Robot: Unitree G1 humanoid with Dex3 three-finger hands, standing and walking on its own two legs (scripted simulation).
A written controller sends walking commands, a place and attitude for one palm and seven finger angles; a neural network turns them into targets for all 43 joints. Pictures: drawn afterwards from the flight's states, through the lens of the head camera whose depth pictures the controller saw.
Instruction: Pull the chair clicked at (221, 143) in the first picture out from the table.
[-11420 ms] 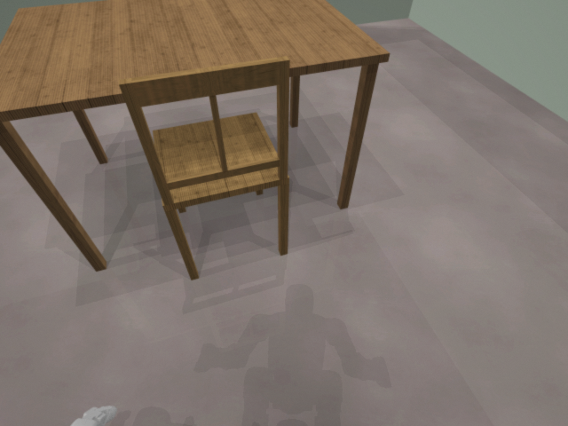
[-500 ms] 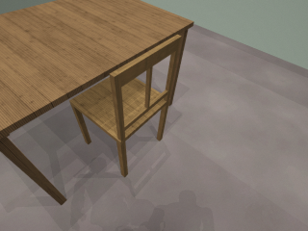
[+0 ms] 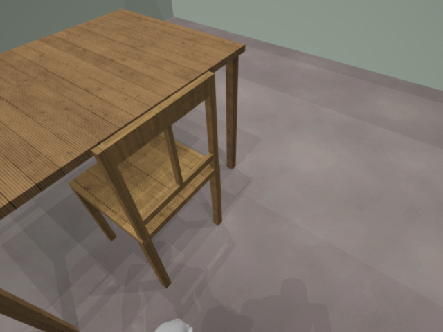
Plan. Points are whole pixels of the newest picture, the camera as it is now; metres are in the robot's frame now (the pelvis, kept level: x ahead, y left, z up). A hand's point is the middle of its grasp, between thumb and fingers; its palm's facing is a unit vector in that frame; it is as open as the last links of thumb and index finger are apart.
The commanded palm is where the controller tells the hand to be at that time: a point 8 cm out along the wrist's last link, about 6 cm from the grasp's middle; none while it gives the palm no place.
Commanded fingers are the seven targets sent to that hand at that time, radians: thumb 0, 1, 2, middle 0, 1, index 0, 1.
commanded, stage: take the last steps up to it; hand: left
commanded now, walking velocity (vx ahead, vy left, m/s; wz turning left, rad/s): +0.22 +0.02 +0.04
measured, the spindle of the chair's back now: (173, 157) +0.61 +0.17 -0.11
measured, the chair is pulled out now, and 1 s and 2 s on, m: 0.00 0.00 0.00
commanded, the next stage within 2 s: come to a stop and stand still in 0.14 s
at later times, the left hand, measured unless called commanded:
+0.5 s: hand out of the picture +0.16 +0.18 -0.19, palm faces +0.06 -0.98 -0.19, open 7.3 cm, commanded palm none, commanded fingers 0.00 0.90 0.90 -0.20 -0.30 -0.20 -0.30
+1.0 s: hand out of the picture +0.15 +0.14 -0.14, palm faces +0.09 -0.94 -0.32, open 7.3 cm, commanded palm none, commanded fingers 0.00 0.90 0.90 -0.20 -0.30 -0.20 -0.30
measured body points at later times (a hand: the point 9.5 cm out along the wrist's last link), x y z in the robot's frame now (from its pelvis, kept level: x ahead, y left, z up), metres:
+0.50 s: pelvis +0.14 +0.01 +0.00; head +0.17 +0.02 +0.44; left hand +0.16 +0.23 -0.17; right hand +0.20 -0.22 -0.15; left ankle +0.18 +0.10 -0.74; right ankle +0.15 -0.13 -0.70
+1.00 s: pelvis +0.11 -0.06 +0.01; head +0.14 -0.11 +0.45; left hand +0.15 +0.19 -0.12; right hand +0.16 -0.31 -0.17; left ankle +0.06 +0.13 -0.64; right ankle +0.14 -0.15 -0.74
